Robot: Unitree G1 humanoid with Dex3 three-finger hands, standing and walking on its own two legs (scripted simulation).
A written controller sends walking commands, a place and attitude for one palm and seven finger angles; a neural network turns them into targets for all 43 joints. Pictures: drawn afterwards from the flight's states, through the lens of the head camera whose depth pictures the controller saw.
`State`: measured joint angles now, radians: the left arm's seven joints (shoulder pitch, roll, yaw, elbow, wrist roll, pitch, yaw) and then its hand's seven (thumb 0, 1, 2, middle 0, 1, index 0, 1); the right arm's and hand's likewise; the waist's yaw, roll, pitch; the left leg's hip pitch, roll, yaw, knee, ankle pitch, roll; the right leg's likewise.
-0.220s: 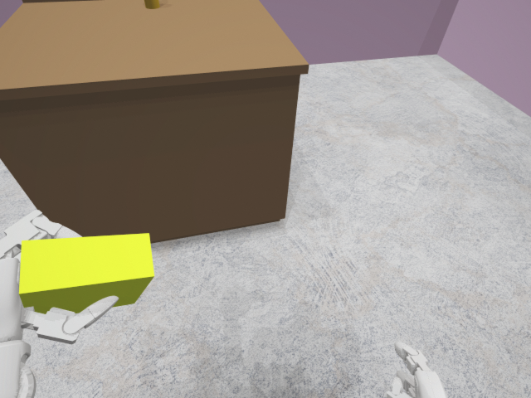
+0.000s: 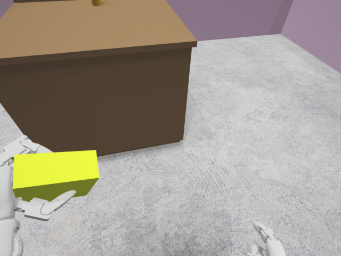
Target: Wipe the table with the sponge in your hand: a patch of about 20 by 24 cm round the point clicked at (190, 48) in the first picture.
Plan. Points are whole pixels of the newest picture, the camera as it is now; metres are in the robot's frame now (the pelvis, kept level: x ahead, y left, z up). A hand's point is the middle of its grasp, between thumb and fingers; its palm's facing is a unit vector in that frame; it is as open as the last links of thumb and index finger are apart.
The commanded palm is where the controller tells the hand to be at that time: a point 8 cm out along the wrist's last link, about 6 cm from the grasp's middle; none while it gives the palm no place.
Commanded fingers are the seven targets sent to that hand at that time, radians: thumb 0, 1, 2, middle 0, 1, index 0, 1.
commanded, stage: stand and wait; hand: left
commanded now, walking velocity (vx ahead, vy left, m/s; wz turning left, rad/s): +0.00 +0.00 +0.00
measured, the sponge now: (68, 177) +0.22 +0.21 +0.14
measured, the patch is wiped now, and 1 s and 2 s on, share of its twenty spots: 0.00 0.00 0.00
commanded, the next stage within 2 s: look at it before walking up in 0.04 s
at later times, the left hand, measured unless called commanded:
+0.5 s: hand (38, 177) +0.21 +0.25 +0.16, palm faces +0.44 -0.81 -0.38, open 9.5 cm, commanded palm +0.15 +0.29 +0.18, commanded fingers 0.00 0.10 1.30 -1.20 -1.60 -1.20 -1.60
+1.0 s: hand (9, 161) +0.24 +0.31 +0.16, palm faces +0.62 -0.66 -0.42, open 9.5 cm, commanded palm +0.17 +0.33 +0.18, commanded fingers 0.00 0.10 1.30 -1.20 -1.60 -1.20 -1.60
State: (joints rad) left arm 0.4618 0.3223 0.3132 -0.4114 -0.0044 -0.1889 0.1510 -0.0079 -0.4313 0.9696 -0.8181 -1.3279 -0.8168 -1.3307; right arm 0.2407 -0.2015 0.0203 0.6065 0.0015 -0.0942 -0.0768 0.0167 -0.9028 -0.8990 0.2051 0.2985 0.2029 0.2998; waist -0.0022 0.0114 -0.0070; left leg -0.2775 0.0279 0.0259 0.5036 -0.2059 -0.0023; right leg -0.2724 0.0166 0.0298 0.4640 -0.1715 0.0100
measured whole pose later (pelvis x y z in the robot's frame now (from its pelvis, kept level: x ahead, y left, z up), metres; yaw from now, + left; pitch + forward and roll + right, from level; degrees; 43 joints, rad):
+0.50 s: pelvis +0.01 +0.00 -0.01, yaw +3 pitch -1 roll -1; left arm 0.48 0.34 0.32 -0.46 0.00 -0.17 0.17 -0.01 -0.43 0.97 -0.82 -1.33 -0.82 -1.33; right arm 0.27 -0.22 0.00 0.61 -0.01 -0.08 -0.08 0.02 -0.90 -0.90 0.20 0.30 0.20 0.30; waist -0.03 0.00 -0.03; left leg -0.33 0.01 -0.01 0.60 -0.28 0.02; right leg -0.31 -0.01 -0.02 0.58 -0.30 0.00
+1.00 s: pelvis +0.09 +0.02 -0.02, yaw +15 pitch -1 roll +1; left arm 0.45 0.39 0.40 -0.51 -0.01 -0.20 0.17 -0.01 -0.43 0.98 -0.82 -1.33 -0.82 -1.33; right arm 0.17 -0.16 -0.01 0.62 0.00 -0.08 -0.06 0.02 -0.91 -0.90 0.20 0.30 0.20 0.30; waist -0.01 -0.04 0.06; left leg -0.34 0.05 0.09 0.67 -0.32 0.01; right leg -0.46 -0.09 -0.06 1.21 -0.52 0.05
